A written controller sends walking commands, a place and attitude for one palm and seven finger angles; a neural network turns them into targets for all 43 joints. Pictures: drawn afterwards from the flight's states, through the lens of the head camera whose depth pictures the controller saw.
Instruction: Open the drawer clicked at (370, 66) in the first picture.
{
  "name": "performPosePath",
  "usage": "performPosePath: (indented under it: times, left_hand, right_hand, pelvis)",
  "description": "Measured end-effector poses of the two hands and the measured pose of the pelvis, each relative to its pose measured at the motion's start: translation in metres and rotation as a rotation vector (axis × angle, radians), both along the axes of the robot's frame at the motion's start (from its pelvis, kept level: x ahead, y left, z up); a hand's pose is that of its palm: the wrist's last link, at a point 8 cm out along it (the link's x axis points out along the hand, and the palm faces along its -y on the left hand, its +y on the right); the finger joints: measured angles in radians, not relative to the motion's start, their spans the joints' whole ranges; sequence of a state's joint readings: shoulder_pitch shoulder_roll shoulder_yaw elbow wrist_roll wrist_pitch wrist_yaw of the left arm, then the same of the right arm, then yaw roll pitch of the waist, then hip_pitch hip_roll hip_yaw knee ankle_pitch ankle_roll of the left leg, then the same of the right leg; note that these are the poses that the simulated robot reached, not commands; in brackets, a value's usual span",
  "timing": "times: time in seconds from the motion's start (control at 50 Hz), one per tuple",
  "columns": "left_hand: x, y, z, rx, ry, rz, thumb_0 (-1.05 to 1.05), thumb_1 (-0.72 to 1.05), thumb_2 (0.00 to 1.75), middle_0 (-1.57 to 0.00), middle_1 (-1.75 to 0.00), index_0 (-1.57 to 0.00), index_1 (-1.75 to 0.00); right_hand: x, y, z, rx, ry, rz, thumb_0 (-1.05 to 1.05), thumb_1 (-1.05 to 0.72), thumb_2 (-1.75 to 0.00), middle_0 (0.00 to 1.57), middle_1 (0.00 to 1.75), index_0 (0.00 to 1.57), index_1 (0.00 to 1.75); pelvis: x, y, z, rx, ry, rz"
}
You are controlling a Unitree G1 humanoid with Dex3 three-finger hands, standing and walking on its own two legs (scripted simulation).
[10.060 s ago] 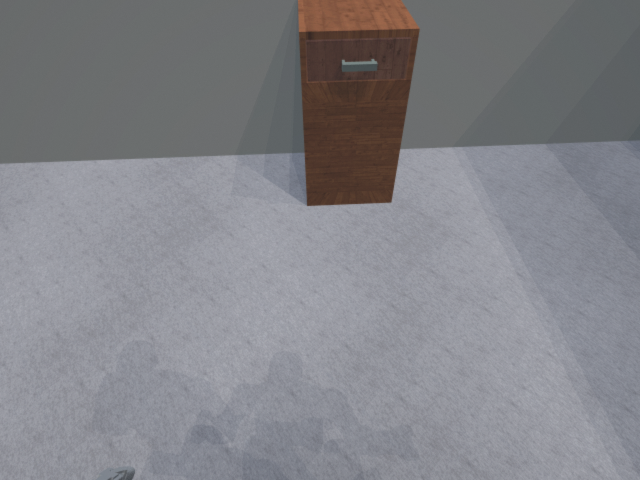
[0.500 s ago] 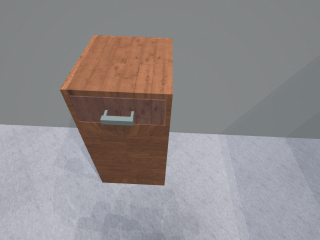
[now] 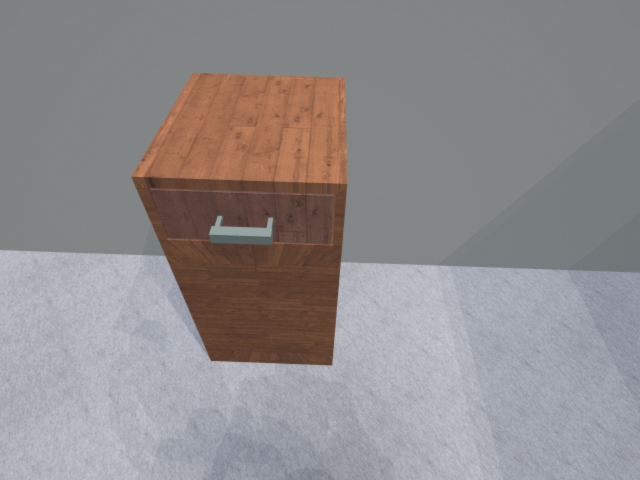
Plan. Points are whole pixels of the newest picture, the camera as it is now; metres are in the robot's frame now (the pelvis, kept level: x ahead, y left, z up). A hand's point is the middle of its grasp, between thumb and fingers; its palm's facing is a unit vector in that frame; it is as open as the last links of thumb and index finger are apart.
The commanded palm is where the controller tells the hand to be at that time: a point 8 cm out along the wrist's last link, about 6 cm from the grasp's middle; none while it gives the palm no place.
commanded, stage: look again from close up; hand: left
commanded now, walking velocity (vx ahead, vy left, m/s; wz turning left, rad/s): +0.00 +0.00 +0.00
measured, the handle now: (243, 228) +0.59 +0.19 -0.09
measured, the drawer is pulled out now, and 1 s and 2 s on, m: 0.00 0.00 0.00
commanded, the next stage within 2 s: shuffle to correct the standing spot in 0.48 s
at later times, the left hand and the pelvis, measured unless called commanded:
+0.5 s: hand out of the picture +0.00 +0.15 -0.17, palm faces +0.04 -0.98 -0.17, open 7.4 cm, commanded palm none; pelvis +0.02 +0.00 +0.00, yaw +0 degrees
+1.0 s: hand out of the picture +0.05 +0.13 -0.17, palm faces +0.05 -0.98 -0.19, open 7.4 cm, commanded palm none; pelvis +0.07 -0.03 +0.00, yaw +0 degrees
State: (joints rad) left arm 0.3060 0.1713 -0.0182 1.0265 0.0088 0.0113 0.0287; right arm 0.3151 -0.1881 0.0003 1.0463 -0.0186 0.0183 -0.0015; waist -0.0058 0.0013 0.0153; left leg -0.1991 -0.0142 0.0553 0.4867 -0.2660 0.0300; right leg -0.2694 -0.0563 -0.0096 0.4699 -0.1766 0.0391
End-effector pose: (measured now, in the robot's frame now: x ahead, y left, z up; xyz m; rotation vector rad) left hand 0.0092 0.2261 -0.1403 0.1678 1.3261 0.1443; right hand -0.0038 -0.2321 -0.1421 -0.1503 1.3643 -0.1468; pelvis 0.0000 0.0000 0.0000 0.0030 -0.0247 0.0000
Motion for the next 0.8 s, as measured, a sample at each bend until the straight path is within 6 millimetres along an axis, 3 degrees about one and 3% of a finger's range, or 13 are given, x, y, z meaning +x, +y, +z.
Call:
performPosePath:
  times: [0.12, 0.26, 0.64, 0.8]
  left_hand:
    - [-0.022, -0.011, -0.004, -0.025, 0.073, 0.023, 0.00, 0.90, 0.90, -0.20, -0.30, -0.20, -0.30]
    - [-0.029, -0.019, -0.005, -0.040, 0.101, 0.040, 0.00, 0.90, 0.90, -0.20, -0.30, -0.20, -0.30]
    - [-0.001, -0.020, -0.003, -0.029, 0.075, 0.044, 0.01, 0.91, 0.90, -0.20, -0.30, -0.20, -0.30]
    - [0.012, -0.026, -0.004, -0.030, 0.101, 0.043, 0.00, 0.91, 0.90, -0.20, -0.30, -0.19, -0.30]
  right_hand:
    - [-0.016, 0.007, -0.001, 0.010, 0.059, -0.021, 0.00, -0.90, -0.90, 0.20, 0.30, 0.20, 0.30]
    - [-0.013, 0.015, -0.003, 0.025, 0.066, -0.028, 0.00, -0.90, -0.90, 0.20, 0.30, 0.20, 0.30]
    - [0.020, 0.015, -0.004, 0.029, 0.029, -0.020, 0.00, -0.91, -0.90, 0.20, 0.30, 0.20, 0.30]
    - [0.024, 0.005, -0.009, 0.034, 0.064, -0.050, 0.00, -0.90, -0.90, 0.20, 0.30, 0.20, 0.30]
  pelvis:
    - [0.002, 0.000, 0.001, -0.001, 0.001, -0.001]
    - [0.006, 0.000, 0.001, -0.002, 0.004, 0.000]
    - [0.025, -0.003, 0.002, -0.002, 0.010, -0.004]
    - [0.051, -0.012, -0.001, 0.006, 0.019, -0.013]
